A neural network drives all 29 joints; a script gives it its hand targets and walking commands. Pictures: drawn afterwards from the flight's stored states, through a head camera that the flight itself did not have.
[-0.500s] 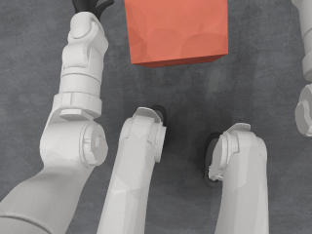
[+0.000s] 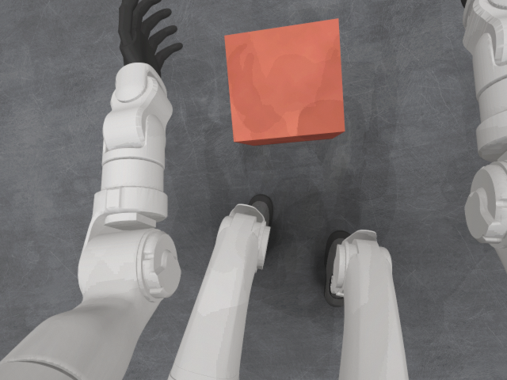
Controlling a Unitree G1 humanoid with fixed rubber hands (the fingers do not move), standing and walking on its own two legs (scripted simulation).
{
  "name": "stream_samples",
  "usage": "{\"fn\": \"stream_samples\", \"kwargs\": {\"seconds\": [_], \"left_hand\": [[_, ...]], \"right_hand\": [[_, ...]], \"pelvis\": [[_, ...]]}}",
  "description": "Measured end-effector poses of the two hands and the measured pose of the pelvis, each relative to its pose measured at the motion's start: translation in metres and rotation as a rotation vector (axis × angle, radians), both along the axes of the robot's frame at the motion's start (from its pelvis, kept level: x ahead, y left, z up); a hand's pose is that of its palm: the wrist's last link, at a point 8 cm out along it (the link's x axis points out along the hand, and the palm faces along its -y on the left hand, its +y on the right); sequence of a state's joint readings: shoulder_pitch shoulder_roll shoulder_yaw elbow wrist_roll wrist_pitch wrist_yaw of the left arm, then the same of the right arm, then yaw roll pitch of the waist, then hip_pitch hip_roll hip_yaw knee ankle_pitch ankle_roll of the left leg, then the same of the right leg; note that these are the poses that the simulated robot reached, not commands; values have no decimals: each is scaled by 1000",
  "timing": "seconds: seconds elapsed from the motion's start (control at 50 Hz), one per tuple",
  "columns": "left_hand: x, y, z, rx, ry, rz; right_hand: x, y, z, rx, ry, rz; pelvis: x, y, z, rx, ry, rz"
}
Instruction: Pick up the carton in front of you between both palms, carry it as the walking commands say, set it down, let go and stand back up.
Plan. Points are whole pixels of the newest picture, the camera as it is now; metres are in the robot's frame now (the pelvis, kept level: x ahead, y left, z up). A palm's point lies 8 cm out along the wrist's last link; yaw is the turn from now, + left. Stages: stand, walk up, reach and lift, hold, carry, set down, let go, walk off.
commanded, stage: set down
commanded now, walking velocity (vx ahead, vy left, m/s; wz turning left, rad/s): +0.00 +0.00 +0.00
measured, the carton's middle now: (287, 95) +0.51 +0.08 -0.43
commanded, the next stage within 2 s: let go in 0.18 s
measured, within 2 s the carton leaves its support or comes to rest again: neither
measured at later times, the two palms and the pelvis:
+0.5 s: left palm (83, 87) +0.42 +0.24 +0.02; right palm out of the picture +0.50 -0.16 +0.02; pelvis +0.04 +0.01 +0.13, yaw -3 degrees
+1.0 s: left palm out of the picture +0.27 +0.25 +0.14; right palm out of the picture +0.35 -0.19 +0.11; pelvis +0.10 +0.02 +0.20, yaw +0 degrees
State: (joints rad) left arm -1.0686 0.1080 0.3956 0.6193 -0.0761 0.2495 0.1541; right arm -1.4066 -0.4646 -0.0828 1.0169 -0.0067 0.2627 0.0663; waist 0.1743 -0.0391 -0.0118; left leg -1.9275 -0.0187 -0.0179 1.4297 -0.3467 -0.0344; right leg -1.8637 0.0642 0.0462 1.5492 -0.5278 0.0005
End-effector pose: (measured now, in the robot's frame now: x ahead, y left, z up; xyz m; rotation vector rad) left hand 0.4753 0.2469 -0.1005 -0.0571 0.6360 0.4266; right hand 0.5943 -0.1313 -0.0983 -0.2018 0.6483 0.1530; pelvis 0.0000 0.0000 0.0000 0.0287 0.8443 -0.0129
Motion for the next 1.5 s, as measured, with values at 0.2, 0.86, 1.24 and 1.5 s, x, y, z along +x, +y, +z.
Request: {"fn": "stream_samples", "kwargs": {"seconds": [0.2,0.86,1.24,1.5], "left_hand": [[-4,0,60,1,0,-4],[-167,15,212,59,181,-380],[-204,-17,250,57,173,-391],[-199,-16,253,100,200,-387]], "right_hand": [[-1,-2,62,6,11,3],[-206,-46,192,-68,63,-208],[-308,-102,244,-72,107,-223],[-331,-108,246,-64,116,-252]], "pelvis": [[10,0,55,-10,-22,-3],[85,26,189,-42,-486,1],[112,-3,217,-11,-807,9],[110,-6,215,-14,-897,4]]}}
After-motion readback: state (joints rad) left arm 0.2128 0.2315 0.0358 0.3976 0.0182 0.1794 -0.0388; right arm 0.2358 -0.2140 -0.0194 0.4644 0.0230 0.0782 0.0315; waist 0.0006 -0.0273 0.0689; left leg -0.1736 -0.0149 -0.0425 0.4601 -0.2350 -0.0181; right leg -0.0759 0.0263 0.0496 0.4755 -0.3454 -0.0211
